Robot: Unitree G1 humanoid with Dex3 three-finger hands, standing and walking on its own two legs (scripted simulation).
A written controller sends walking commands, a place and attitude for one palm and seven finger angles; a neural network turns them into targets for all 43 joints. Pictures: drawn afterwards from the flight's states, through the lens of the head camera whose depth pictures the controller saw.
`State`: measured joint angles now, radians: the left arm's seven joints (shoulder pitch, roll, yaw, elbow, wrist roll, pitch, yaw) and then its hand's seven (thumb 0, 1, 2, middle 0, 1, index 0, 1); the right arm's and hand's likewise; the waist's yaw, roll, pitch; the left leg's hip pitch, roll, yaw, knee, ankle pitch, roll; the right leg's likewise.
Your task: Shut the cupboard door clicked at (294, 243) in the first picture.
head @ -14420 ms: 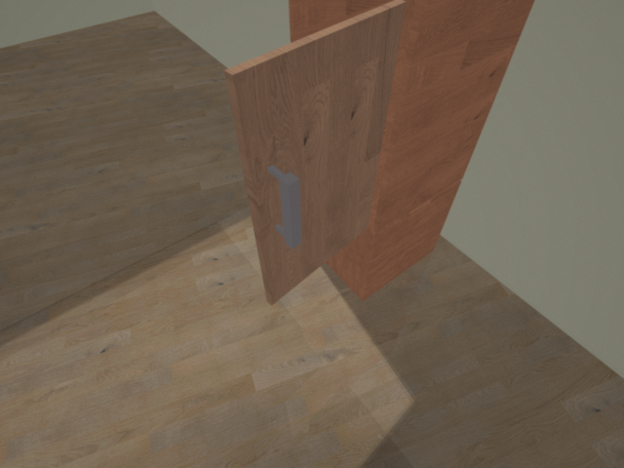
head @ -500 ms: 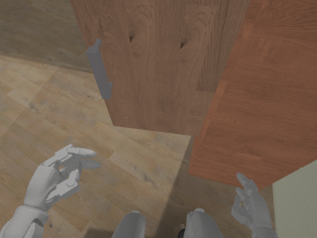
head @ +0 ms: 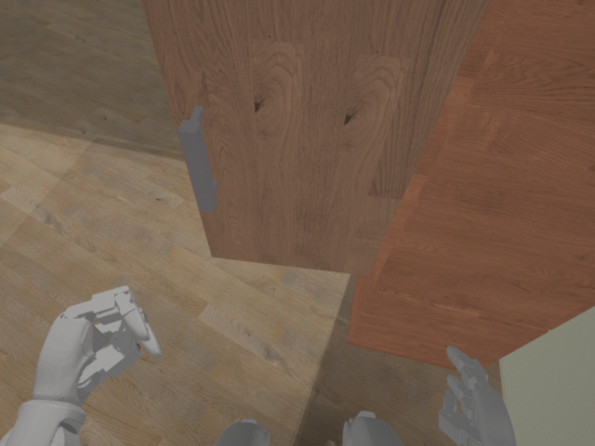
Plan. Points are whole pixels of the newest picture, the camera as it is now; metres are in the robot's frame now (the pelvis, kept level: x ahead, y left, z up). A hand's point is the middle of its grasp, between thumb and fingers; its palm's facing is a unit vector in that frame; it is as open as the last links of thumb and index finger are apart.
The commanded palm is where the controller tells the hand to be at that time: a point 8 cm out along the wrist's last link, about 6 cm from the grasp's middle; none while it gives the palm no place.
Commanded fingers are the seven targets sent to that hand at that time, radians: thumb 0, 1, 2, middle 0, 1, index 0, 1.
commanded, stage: raise the hand and make a fist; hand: left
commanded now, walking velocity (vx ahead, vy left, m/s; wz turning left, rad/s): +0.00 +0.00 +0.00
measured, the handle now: (203, 161) +0.50 +0.18 +0.07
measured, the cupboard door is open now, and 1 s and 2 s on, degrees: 97 97 97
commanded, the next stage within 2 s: bring the fist close to the handle in 0.74 s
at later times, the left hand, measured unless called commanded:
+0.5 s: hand (154, 321) +0.25 +0.19 +0.07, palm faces -0.05 -1.00 -0.03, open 3.1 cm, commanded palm +0.22 +0.24 +0.08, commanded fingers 0.00 0.90 0.90 -1.30 -1.50 -1.30 -1.50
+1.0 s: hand (162, 318) +0.25 +0.17 +0.08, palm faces +0.00 -1.00 -0.07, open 3.1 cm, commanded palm +0.24 +0.22 +0.08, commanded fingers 0.00 0.90 0.90 -1.30 -1.50 -1.30 -1.50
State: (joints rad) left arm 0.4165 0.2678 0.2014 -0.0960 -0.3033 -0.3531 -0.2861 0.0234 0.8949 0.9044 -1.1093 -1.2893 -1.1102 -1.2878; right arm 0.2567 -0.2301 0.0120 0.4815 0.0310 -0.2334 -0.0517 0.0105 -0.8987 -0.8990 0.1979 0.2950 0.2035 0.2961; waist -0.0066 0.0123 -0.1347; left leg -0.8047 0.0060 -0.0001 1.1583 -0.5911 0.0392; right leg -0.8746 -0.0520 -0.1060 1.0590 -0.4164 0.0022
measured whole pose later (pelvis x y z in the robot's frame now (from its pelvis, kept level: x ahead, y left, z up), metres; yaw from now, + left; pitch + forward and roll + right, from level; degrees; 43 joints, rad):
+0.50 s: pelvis +0.02 +0.00 +0.02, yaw +0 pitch +13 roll -3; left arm 0.37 0.25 0.17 -0.05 -0.28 -0.27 -0.29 0.02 0.90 0.90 -1.30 -1.50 -1.30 -1.50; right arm 0.28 -0.24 0.02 0.47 0.03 -0.18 -0.04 0.01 -0.90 -0.90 0.20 0.30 0.20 0.30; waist -0.01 0.03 -0.14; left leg -0.72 0.00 0.00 1.06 -0.58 0.04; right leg -0.79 -0.05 -0.10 0.98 -0.42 0.01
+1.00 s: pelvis +0.01 -0.02 +0.01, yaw +1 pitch +13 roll -2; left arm 0.28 0.26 0.18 0.03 -0.28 -0.38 -0.27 0.02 0.89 0.90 -1.30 -1.50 -1.30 -1.50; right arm 0.26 -0.25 0.03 0.50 0.03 -0.20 -0.06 0.01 -0.90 -0.90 0.20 0.30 0.20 0.30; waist 0.00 0.03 -0.13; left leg -0.75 0.01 -0.02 1.09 -0.56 0.01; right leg -0.82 -0.05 -0.12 1.02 -0.42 -0.02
